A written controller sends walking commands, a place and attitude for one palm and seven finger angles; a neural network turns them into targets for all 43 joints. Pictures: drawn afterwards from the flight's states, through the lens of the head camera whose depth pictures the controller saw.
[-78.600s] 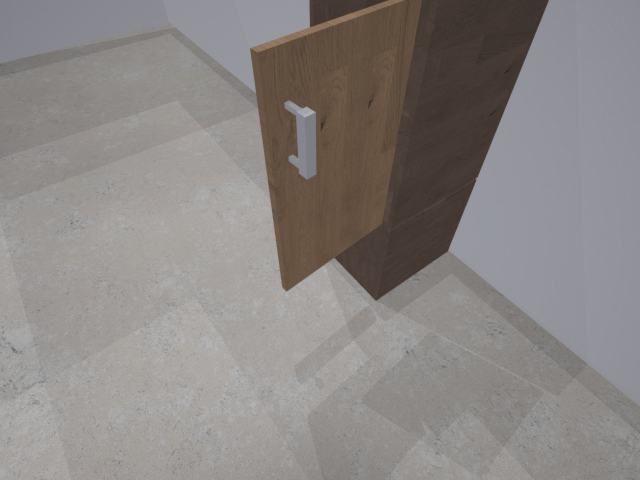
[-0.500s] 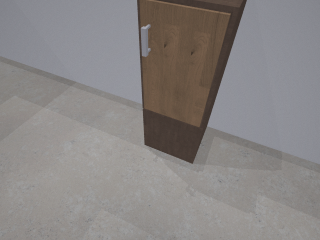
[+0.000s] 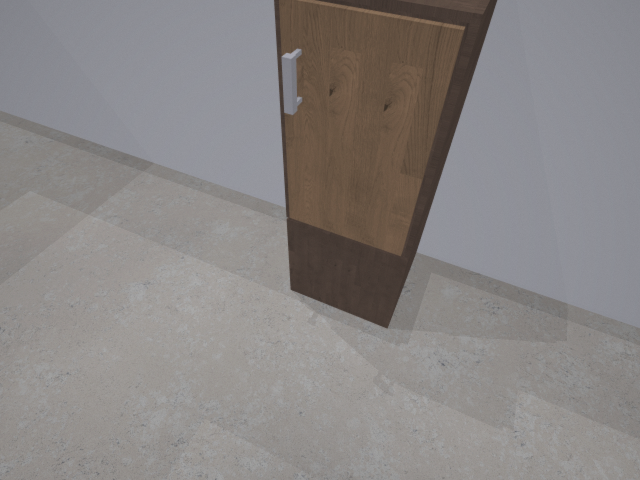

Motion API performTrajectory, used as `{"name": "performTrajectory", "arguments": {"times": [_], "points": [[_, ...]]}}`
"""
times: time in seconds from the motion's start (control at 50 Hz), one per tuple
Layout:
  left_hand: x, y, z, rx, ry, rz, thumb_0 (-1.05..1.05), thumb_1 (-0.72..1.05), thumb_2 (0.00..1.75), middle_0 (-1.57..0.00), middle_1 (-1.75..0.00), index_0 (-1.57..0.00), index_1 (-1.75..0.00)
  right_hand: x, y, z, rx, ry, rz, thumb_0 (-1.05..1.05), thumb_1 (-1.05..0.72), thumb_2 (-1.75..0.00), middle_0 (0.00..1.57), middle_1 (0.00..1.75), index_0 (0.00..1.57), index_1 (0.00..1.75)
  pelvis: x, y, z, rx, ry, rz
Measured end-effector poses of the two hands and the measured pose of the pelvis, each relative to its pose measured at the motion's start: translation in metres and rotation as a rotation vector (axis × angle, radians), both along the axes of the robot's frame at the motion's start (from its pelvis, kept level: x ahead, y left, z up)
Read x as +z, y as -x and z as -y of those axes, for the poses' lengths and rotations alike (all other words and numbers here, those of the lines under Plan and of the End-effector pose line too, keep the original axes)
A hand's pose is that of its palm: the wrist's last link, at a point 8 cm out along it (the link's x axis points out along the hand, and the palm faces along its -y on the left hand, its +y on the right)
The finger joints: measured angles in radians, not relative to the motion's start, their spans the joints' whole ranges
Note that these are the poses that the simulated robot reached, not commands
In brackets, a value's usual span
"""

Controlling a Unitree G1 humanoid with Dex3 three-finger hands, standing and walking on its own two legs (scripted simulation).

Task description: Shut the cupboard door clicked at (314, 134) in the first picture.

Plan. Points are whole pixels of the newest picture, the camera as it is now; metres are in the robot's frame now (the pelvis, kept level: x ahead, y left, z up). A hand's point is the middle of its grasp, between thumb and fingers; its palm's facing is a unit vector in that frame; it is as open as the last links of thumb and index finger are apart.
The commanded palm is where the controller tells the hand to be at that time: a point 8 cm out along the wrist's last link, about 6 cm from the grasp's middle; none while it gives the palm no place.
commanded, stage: walk to a spot facing it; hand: left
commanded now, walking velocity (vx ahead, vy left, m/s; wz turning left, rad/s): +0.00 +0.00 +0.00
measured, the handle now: (294, 81) +0.85 +0.10 +0.09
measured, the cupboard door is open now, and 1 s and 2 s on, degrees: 0 0 0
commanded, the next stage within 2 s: none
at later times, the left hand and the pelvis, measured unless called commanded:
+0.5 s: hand out of the picture +0.02 +0.22 -0.19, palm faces +0.21 -0.95 -0.23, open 7.4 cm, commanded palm none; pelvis -0.01 +0.01 -0.01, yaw +11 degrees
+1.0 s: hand out of the picture -0.05 +0.16 -0.16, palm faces +0.49 -0.82 -0.30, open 7.4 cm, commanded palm none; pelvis +0.00 -0.05 -0.01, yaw +32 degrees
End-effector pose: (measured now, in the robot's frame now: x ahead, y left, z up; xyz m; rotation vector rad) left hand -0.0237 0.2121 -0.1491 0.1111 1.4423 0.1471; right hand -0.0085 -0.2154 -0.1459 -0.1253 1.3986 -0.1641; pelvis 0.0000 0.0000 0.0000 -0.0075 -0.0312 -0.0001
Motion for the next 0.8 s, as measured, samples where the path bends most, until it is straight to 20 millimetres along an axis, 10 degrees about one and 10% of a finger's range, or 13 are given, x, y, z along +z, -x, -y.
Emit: {"name": "performTrajectory", "arguments": {"times": [0.3, 0.42, 0.58, 0.8], "points": [[-0.009, -0.009, -0.014, 0.099, -0.029, 0.048, 0.00, 0.91, 0.90, -0.21, -0.30, -0.20, -0.30, -0.007, -0.016, 0.006, 0.070, 0.015, -0.044, 0.00, -0.91, -0.90, 0.20, 0.29, 0.20, 0.30, -0.011, -0.001, -0.002, 0.097, 0.020, -0.013], [-0.022, -0.017, -0.039, 0.148, -0.051, 0.084, 0.00, 0.91, 0.90, -0.21, -0.30, -0.20, -0.30, -0.008, -0.047, 0.007, 0.146, 0.059, 0.005, 0.00, -0.91, -0.90, 0.20, 0.29, 0.20, 0.30, -0.022, 0.000, -0.012, 0.159, 0.015, -0.009], [0.009, -0.040, -0.062, 0.171, -0.120, 0.204, 0.00, 0.91, 0.90, -0.20, -0.30, -0.20, -0.30, 0.010, -0.085, 0.017, 0.259, 0.081, 0.063, 0.00, -0.91, -0.90, 0.20, 0.29, 0.20, 0.30, -0.006, 0.008, -0.004, 0.244, 0.031, -0.059], [0.027, -0.016, -0.036, 0.273, -0.234, 0.274, 0.00, 0.91, 0.90, -0.20, -0.30, -0.20, -0.30, -0.002, -0.148, 0.060, 0.390, 0.066, 0.114, 0.00, -0.91, -0.90, 0.20, 0.30, 0.20, 0.30, -0.014, 0.008, 0.044, 0.394, 0.001, -0.078]]}}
